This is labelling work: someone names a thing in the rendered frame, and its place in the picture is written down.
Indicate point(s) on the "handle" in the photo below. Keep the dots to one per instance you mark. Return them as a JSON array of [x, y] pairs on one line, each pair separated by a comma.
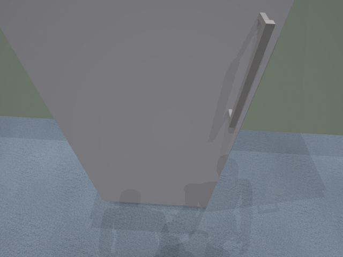
[[255, 60]]

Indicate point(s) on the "fridge door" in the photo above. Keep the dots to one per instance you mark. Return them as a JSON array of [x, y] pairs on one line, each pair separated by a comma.
[[141, 88]]

